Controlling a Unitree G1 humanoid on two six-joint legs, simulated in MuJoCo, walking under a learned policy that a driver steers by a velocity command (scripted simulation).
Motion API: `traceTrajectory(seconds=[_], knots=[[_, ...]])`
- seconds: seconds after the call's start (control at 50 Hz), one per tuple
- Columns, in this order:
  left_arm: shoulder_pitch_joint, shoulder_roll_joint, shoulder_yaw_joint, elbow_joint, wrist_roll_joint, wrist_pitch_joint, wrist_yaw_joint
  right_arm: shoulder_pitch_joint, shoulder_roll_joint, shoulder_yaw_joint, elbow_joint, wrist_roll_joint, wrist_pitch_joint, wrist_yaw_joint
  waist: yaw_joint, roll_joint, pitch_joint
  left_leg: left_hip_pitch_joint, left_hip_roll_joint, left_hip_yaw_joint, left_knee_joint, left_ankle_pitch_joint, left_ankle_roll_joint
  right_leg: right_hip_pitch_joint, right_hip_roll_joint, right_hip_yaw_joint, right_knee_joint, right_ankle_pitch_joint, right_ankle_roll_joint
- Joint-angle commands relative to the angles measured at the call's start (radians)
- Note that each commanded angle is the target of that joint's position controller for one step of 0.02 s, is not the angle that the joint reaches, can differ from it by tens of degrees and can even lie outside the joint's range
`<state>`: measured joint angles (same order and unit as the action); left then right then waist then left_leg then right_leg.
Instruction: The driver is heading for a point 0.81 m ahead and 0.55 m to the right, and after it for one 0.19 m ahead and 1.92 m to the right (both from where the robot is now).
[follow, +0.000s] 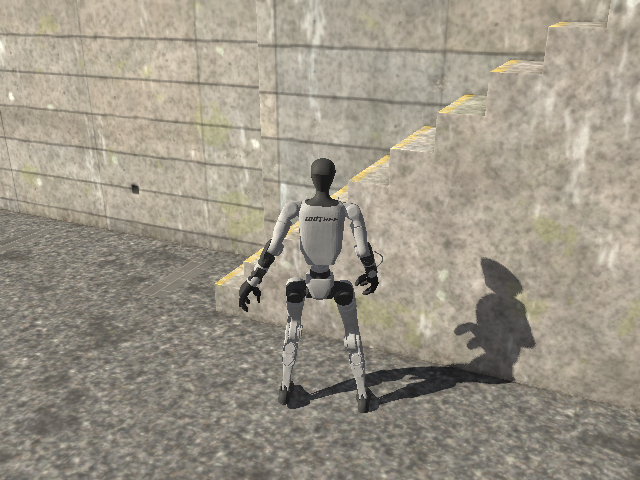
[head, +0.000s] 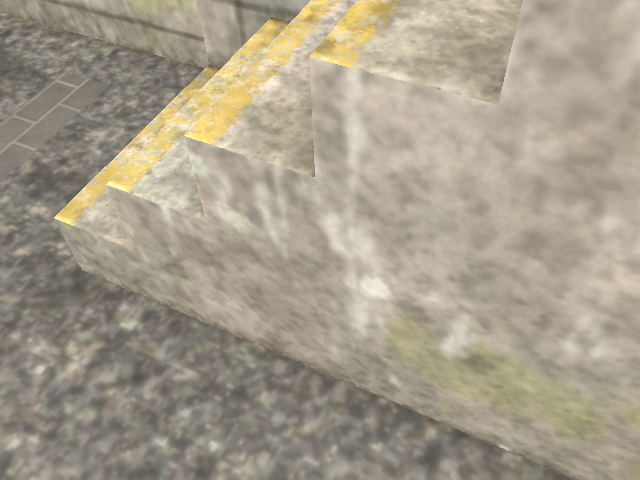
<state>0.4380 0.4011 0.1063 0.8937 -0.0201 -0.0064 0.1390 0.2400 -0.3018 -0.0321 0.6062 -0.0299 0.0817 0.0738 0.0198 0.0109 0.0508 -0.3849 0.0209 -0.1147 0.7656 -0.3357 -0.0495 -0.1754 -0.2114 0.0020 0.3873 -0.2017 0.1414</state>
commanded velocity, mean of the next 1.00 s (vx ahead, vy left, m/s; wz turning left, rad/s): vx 0.06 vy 0.11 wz -0.73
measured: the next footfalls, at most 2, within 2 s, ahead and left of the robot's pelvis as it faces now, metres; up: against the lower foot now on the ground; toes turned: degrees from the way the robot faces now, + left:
left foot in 0.06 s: +0.05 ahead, +0.19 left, +0.00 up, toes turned -5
right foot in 0.38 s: +0.11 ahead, +0.08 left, +0.00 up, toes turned -20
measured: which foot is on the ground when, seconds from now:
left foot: up 0.00-0.04, down 0.06-0.40, up 0.42-0.66, down 0.68-1.00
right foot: down 0.00-0.04, up 0.06-0.36, down 0.38-0.68, up 0.70-1.00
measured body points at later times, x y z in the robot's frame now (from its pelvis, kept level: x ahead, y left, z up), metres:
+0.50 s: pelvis +0.06 +0.16 -0.01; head +0.11 +0.12 +0.44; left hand +0.27 +0.41 -0.10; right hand +0.17 -0.13 -0.11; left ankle +0.07 +0.29 -0.66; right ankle +0.07 +0.09 -0.74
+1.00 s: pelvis +0.07 +0.25 +0.00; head +0.11 +0.21 +0.45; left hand +0.40 +0.30 -0.08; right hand -0.06 -0.04 -0.10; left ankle +0.19 +0.32 -0.74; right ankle -0.05 +0.14 -0.64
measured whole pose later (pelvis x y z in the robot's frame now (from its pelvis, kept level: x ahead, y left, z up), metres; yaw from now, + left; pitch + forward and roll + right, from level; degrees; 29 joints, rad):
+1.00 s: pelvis +0.07 +0.25 +0.00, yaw -49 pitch +2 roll +1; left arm 0.12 0.35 0.08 0.56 0.01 0.10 -0.05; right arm 0.21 -0.29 -0.06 0.69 0.00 -0.01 -0.11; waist 0.01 -0.03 0.09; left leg -0.26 0.09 0.15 0.40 -0.16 -0.02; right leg -0.61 -0.05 0.08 1.20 -0.35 0.09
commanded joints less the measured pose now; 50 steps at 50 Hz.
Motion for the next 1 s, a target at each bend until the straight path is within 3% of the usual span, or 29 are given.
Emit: traceTrajectory(seconds=[0.02,0.04,0.06,0.08,0.1,0.12,0.14,0.18,0.3,0.36,0.38,0.4,0.42,0.44,0.46,0.48,0.52,0.58,0.66,0.68,0.7,0.72,0.76,0.8,0.84,0.92,0.94,0.96,1.0], knots=[[-0.119,0.175,0.036,-0.100,0.005,-0.005,0.002,0.171,-0.053,-0.033,0.027,0.010,-0.021,0.003,-0.117,-0.265,0.020,0.338,-0.058,0.145,-0.261,0.022,0.052,-0.242,-0.049,0.013,-0.117,-0.079,-0.188],[-0.084,0.086,0.005,-0.095,0.008,0.000,-0.007,0.232,-0.077,-0.046,0.067,0.014,-0.024,0.005,-0.133,-0.105,0.017,0.389,-0.058,0.103,-0.385,0.010,0.096,-0.262,0.025,-0.034,0.105,-0.130,-0.177],[-0.060,0.006,-0.025,-0.128,0.037,0.013,-0.019,0.246,-0.160,-0.056,0.071,-0.001,-0.023,0.012,-0.102,0.196,-0.012,0.486,0.056,-0.029,-0.390,0.268,0.136,-0.424,0.148,-0.086,0.412,-0.419,-0.156],[-0.073,-0.013,-0.038,-0.176,0.035,0.008,-0.017,0.270,-0.298,-0.084,0.023,-0.036,-0.042,0.021,-0.119,0.433,-0.055,0.415,0.207,-0.312,-0.530,0.181,0.304,-0.597,0.277,-0.072,0.661,-0.514,-0.143],[-0.116,0.042,-0.036,-0.179,0.001,-0.003,-0.015,0.199,-0.247,-0.073,0.010,-0.034,-0.061,0.016,-0.110,0.416,-0.040,0.329,0.216,-0.351,-0.604,0.084,0.345,-0.559,0.215,0.027,0.793,-0.494,-0.171],[-0.135,0.088,-0.025,-0.163,-0.002,-0.003,-0.017,0.137,-0.170,-0.055,0.026,-0.019,-0.065,0.001,-0.066,0.286,-0.004,0.281,0.200,-0.241,-0.571,0.038,0.296,-0.550,0.188,0.057,0.808,-0.395,-0.184],[-0.130,0.087,-0.025,-0.125,0.015,0.004,-0.012,0.080,-0.128,-0.044,0.028,-0.012,-0.065,-0.013,-0.038,0.174,-0.002,0.267,0.170,-0.132,-0.530,0.090,0.253,-0.513,0.180,0.039,0.820,-0.316,-0.174],[-0.087,0.062,-0.035,-0.092,0.028,0.011,-0.014,-0.003,-0.091,-0.031,0.023,-0.019,-0.070,-0.037,0.010,0.156,-0.001,0.243,0.142,0.001,-0.517,0.268,0.238,-0.437,0.171,0.015,0.787,-0.180,-0.143],[-0.177,0.005,-0.079,-0.213,0.017,-0.002,-0.055,-0.023,-0.117,-0.040,0.017,0.001,-0.055,-0.088,0.003,0.097,-0.038,0.290,0.183,0.095,-0.448,0.658,0.245,-0.273,0.114,-0.033,0.442,-0.161,-0.185],[-0.004,0.042,-0.057,-0.199,0.016,-0.006,-0.074,-0.104,-0.135,-0.051,-0.018,0.001,-0.040,-0.102,0.083,0.008,-0.140,0.277,0.164,0.153,-0.223,1.058,0.194,-0.066,0.146,-0.068,0.290,-0.111,-0.248],[0.102,0.077,-0.036,-0.178,0.024,-0.007,-0.075,-0.136,-0.137,-0.051,-0.036,0.010,-0.037,-0.108,0.143,-0.056,-0.150,0.163,0.098,0.192,-0.047,0.958,0.137,0.093,0.163,-0.019,0.133,-0.027,-0.286],[0.103,0.205,-0.005,-0.187,0.028,0.000,-0.068,-0.121,-0.100,-0.037,-0.076,-0.018,-0.048,-0.109,0.101,-0.334,-0.092,-0.159,-0.059,0.195,0.208,0.088,0.043,0.256,-0.038,0.331,0.069,0.380,-0.384],[0.026,0.230,-0.002,-0.233,0.061,-0.007,-0.061,-0.101,-0.119,-0.036,-0.094,-0.029,-0.064,-0.095,0.072,-0.411,-0.182,-0.350,-0.219,-0.005,0.524,-0.377,-0.061,0.264,-0.238,0.820,-0.103,0.286,-0.619],[-0.197,0.153,-0.019,-0.288,0.014,0.005,-0.073,-0.165,-0.118,-0.031,-0.128,0.038,-0.113,-0.084,-0.027,-0.397,-0.098,-0.278,-0.111,-0.114,0.586,-0.377,-0.058,0.066,-0.149,0.625,-0.087,0.471,-0.589],[-0.329,0.085,-0.036,-0.345,-0.009,0.015,-0.082,-0.107,-0.157,-0.034,-0.111,0.055,-0.125,-0.077,-0.080,-0.281,-0.063,-0.251,-0.093,-0.085,0.562,-0.318,-0.059,0.001,-0.089,0.490,-0.065,0.504,-0.521],[-0.392,0.073,-0.037,-0.376,-0.020,0.034,-0.089,-0.087,-0.142,-0.032,-0.084,0.040,-0.121,-0.076,-0.098,-0.117,-0.058,-0.215,-0.086,-0.014,0.437,-0.232,-0.050,-0.036,-0.011,0.375,-0.062,0.472,-0.446],[-0.361,0.115,-0.016,-0.366,-0.014,0.057,-0.079,-0.107,-0.104,-0.027,-0.065,-0.007,-0.106,-0.076,-0.067,-0.014,-0.093,-0.091,-0.108,0.048,0.243,-0.059,-0.071,-0.087,0.074,0.294,-0.017,0.442,-0.375],[-0.306,0.121,0.003,-0.347,-0.011,0.066,-0.076,-0.134,-0.037,-0.006,-0.072,0.026,-0.113,-0.081,-0.031,-0.080,-0.141,0.028,-0.129,0.054,-0.050,0.000,-0.066,-0.062,0.118,0.300,0.023,0.380,-0.334],[-0.357,0.090,0.001,-0.372,-0.017,0.069,-0.088,-0.047,-0.082,-0.039,-0.033,0.040,-0.116,-0.079,-0.058,-0.144,-0.158,0.259,-0.108,0.069,-0.380,0.178,-0.035,-0.183,0.167,0.361,0.102,0.100,-0.255],[-0.339,0.027,-0.016,-0.375,-0.008,0.066,-0.095,0.006,-0.124,-0.058,-0.020,0.033,-0.110,-0.084,-0.065,-0.040,-0.155,0.410,0.043,-0.042,-0.422,0.181,0.031,-0.361,0.234,0.301,0.255,-0.196,-0.199],[-0.274,-0.048,-0.031,-0.381,0.014,0.058,-0.105,-0.047,-0.187,-0.063,-0.063,0.008,-0.098,-0.096,-0.002,0.219,-0.150,0.423,0.317,-0.348,-0.454,0.264,0.169,-0.541,0.340,0.155,0.585,-0.461,-0.143],[-0.286,0.064,-0.007,-0.417,0.010,0.038,-0.124,-0.092,-0.199,-0.072,-0.074,-0.035,-0.108,-0.098,0.010,0.306,-0.122,0.256,0.438,-0.502,-0.563,0.140,0.292,-0.585,0.239,0.164,0.753,-0.407,-0.114],[-0.278,0.161,0.035,-0.365,0.004,0.043,-0.125,-0.232,-0.123,-0.059,-0.101,-0.017,-0.118,-0.114,0.042,0.171,-0.048,0.161,0.286,-0.251,-0.554,0.049,0.220,-0.527,0.186,0.115,0.894,-0.228,-0.073],[-0.249,0.119,0.029,-0.341,0.010,0.062,-0.125,-0.255,-0.107,-0.051,-0.097,0.011,-0.112,-0.134,0.047,0.103,-0.059,0.147,0.212,-0.082,-0.512,0.182,0.186,-0.496,0.172,0.069,0.989,-0.146,-0.041],[-0.312,0.062,0.010,-0.368,0.009,0.061,-0.132,-0.190,-0.112,-0.054,-0.074,0.005,-0.110,-0.148,-0.004,0.084,-0.072,0.178,0.194,0.003,-0.503,0.242,0.208,-0.501,0.152,0.040,0.922,-0.084,-0.026],[-0.393,-0.002,-0.011,-0.407,0.004,0.056,-0.146,-0.079,-0.157,-0.083,-0.031,0.014,-0.094,-0.151,-0.065,0.109,-0.132,0.355,0.275,0.007,-0.496,0.266,0.253,-0.533,0.117,0.035,0.709,-0.130,-0.015],[-0.362,-0.005,-0.019,-0.425,0.045,0.087,-0.186,0.130,-0.225,-0.104,0.049,0.043,-0.095,-0.185,-0.079,-0.013,-0.124,0.495,0.467,-0.219,-0.514,0.221,0.275,-0.650,0.114,0.122,0.795,-0.131,-0.047],[-0.335,0.012,-0.010,-0.421,0.047,0.099,-0.198,0.180,-0.236,-0.109,0.083,0.046,-0.097,-0.200,-0.070,-0.051,-0.142,0.581,0.526,-0.251,-0.514,0.160,0.258,-0.711,0.106,0.180,0.854,-0.174,-0.057],[-0.318,0.013,-0.010,-0.433,0.026,0.102,-0.211,0.132,-0.243,-0.116,0.093,0.039,-0.100,-0.210,-0.031,0.039,-0.112,0.557,0.499,-0.150,-0.526,0.107,0.203,-0.740,0.088,0.173,0.877,-0.167,-0.073]])
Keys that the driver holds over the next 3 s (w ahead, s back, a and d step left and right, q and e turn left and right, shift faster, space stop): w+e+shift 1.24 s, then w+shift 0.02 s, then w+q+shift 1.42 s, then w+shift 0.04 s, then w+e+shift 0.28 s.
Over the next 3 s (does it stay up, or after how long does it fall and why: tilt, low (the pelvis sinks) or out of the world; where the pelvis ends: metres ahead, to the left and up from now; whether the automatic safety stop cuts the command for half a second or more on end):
stays up -0.11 -0.10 -0.01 its command is cut before an obstacle from the start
